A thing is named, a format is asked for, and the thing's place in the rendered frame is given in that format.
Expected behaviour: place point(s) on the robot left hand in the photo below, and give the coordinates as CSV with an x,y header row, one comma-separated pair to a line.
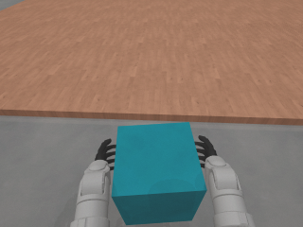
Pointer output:
x,y
102,155

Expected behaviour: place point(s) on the right robot forearm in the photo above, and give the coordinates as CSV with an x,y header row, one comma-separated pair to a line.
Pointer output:
x,y
226,194

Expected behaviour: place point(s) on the robot right hand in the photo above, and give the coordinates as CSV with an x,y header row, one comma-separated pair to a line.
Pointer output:
x,y
207,151

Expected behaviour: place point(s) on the carton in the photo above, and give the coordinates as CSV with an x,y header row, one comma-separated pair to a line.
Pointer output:
x,y
157,174

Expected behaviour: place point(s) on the left robot forearm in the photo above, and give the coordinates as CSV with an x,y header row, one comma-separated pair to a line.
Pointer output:
x,y
93,196

